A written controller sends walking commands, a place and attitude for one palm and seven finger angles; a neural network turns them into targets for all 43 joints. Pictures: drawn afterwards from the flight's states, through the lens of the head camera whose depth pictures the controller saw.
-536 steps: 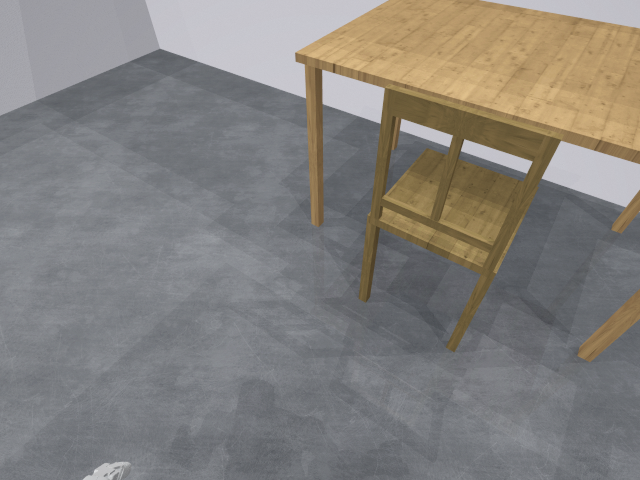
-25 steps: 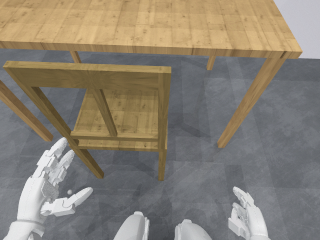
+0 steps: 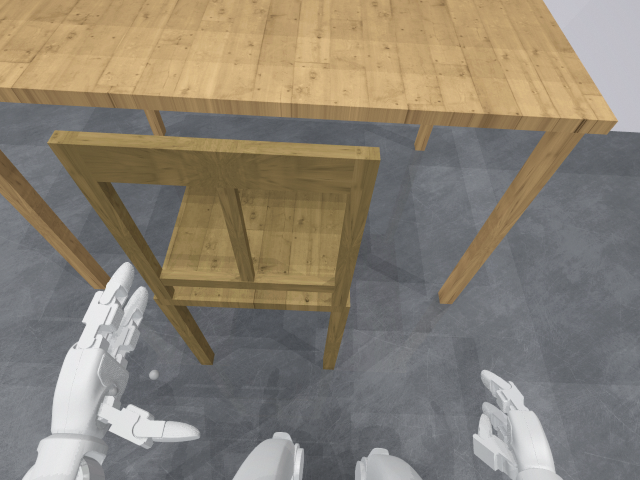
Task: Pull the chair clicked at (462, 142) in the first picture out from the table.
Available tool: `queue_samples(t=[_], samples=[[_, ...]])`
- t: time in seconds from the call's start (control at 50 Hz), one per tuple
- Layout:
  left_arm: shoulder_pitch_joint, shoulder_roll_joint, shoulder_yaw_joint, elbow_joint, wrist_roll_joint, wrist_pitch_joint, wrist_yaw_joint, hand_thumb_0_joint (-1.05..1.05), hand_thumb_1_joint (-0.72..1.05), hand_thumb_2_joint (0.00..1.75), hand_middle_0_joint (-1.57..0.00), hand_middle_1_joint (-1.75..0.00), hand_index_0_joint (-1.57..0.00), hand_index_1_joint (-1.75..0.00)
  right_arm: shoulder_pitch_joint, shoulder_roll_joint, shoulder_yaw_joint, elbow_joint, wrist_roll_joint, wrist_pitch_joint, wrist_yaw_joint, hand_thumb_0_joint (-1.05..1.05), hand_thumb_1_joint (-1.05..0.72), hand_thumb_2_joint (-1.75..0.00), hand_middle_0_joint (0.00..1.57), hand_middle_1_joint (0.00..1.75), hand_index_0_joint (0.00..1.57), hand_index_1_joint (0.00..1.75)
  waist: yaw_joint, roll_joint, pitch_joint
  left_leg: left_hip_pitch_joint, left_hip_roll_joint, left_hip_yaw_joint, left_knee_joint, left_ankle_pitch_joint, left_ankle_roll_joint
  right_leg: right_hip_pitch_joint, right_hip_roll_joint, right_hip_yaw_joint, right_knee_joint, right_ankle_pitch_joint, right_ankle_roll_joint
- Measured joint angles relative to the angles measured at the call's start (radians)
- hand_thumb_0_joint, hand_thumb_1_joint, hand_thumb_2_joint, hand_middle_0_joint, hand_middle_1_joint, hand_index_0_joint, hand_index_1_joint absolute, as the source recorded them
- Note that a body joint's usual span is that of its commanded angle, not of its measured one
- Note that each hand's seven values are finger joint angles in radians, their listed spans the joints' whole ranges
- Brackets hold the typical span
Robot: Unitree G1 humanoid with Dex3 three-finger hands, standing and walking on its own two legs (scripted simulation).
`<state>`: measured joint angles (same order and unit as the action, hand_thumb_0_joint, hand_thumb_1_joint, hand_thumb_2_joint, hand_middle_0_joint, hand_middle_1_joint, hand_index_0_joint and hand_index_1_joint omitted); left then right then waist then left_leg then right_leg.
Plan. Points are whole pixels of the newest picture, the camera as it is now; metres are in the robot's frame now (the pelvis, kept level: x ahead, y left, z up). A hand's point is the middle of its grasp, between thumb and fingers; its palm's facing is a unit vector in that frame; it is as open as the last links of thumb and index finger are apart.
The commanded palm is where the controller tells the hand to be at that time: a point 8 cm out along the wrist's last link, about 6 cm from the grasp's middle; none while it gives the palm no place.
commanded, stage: raise the hand toward the chair's back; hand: left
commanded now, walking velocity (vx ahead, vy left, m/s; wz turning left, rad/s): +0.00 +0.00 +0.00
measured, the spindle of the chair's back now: (239, 238) +0.45 +0.16 -0.03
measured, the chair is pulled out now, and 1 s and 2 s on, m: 0.00 0.00 0.00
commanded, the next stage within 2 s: aim the fingers beside a spindle in 0.84 s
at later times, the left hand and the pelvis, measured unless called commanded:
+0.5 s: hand (138, 345) +0.25 +0.22 +0.05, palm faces +0.04 -1.00 -0.02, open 16.9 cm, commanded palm +0.23 +0.27 +0.05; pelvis +0.00 +0.01 +0.01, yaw +0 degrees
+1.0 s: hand (148, 349) +0.25 +0.21 +0.05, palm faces +0.05 -1.00 -0.03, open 16.9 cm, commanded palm +0.23 +0.26 +0.05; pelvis +0.00 +0.00 +0.01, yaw +0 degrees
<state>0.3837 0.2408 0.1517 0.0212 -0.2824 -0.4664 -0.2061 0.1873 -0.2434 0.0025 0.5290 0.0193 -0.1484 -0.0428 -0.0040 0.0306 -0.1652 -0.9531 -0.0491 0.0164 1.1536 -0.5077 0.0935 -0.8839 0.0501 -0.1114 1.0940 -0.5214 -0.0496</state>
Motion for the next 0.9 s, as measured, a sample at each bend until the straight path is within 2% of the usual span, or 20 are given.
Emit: queue_samples(t=[0.18, 0.36, 0.58, 0.72, 0.9], samples=[[-0.043, 0.013, 0.007, 0.012, 0.002, 0.036, -0.002, -0.01, -0.47, 0.31, -0.06, -0.08, -0.07, -0.08, 0.012, 0.011, 0.029, -0.018, 0.000, 0.019, 0.004, 0.01, -0.90, -0.89, 0.20, 0.30, 0.20, 0.30, 0.008, 0.005, 0.002, 0.019, -0.007, -0.001, -0.020, 0.010, 0.006, 0.024, -0.006, 0.001, -0.026, 0.012, 0.013], [-0.088, 0.030, 0.030, 0.041, -0.006, 0.061, -0.018, -0.01, -0.49, 0.30, -0.06, -0.08, -0.06, -0.08, 0.038, -0.003, 0.024, 0.002, 0.005, 0.026, 0.000, 0.01, -0.90, -0.89, 0.20, 0.30, 0.20, 0.30, -0.002, 0.005, 0.008, 0.038, -0.006, -0.001, -0.038, 0.015, 0.011, 0.045, -0.004, 0.003, -0.051, 0.021, 0.018], [-0.090, 0.030, 0.035, 0.057, -0.008, 0.058, -0.010, -0.01, -0.50, 0.30, -0.06, -0.08, -0.06, -0.08, 0.055, -0.017, 0.007, 0.006, 0.005, 0.028, 0.005, 0.01, -0.90, -0.89, 0.20, 0.30, 0.20, 0.30, -0.018, 0.002, 0.007, 0.053, -0.004, 0.006, -0.059, 0.018, 0.012, 0.057, -0.001, 0.012, -0.071, 0.028, 0.019], [-0.086, 0.026, 0.033, 0.051, -0.005, 0.038, 0.000, -0.01, -0.50, 0.30, -0.06, -0.08, -0.06, -0.08, 0.044, -0.014, 0.006, 0.009, 0.003, 0.032, 0.010, 0.01, -0.90, -0.89, 0.20, 0.30, 0.20, 0.30, -0.013, 0.004, 0.005, 0.047, -0.003, 0.006, -0.052, 0.015, 0.010, 0.050, -0.001, 0.011, -0.061, 0.023, 0.017], [-0.092, 0.023, 0.030, 0.061, -0.010, 0.048, -0.012, -0.01, -0.50, 0.30, -0.06, -0.08, -0.06, -0.08, 0.030, -0.003, 0.018, 0.005, 0.006, 0.036, 0.007, 0.01, -0.90, -0.89, 0.20, 0.30, 0.20, 0.30, -0.005, 0.007, 0.004, 0.044, -0.002, 0.000, -0.046, 0.014, 0.007, 0.047, 0.000, 0.005, -0.054, 0.019, 0.009]])
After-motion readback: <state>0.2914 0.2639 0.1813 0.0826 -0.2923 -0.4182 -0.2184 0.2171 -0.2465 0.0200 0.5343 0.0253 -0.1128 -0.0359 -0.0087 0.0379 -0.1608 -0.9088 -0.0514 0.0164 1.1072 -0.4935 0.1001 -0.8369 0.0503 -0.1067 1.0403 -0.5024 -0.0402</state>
